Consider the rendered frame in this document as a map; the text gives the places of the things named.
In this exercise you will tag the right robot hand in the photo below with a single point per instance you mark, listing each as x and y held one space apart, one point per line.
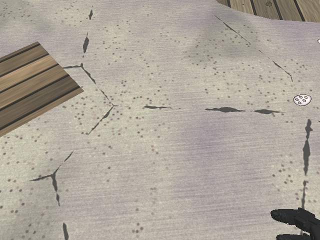
302 219

